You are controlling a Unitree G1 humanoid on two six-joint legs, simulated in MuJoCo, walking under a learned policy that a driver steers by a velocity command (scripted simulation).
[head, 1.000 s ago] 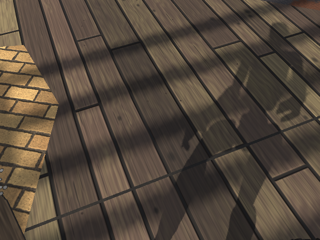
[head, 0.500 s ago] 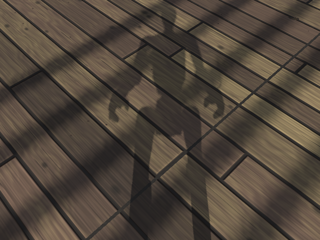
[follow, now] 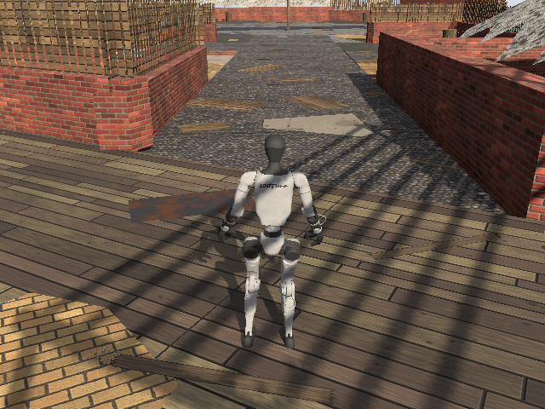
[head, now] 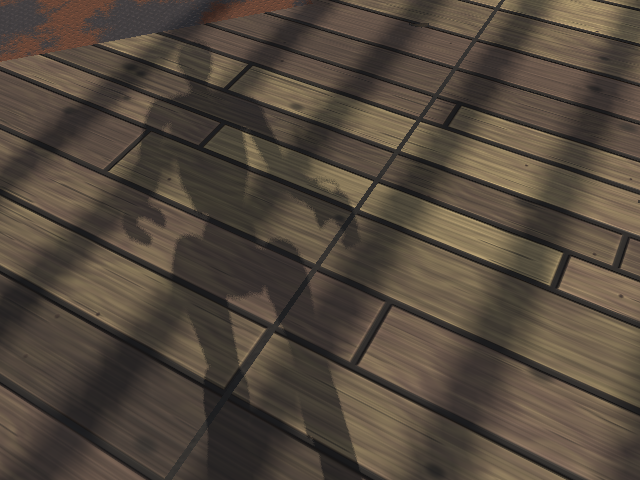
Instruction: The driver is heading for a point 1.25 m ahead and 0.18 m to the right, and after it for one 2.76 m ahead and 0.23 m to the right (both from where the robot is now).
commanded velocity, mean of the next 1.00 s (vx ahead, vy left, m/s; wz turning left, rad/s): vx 0.19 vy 0.00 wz -0.21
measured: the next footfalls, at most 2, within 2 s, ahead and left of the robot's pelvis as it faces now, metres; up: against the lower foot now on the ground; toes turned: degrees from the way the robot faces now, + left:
left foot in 0.06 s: +0.05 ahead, +0.13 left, +0.00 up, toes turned -7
right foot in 0.48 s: -0.01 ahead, -0.14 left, +0.00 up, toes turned -17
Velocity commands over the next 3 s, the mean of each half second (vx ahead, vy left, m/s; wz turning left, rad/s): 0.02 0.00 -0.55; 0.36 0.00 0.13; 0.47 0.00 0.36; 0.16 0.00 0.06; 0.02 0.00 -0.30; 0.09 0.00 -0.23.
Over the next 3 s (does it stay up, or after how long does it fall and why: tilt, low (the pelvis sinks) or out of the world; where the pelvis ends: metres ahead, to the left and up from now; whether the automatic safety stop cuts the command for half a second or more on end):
stays up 0.67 -0.12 0.00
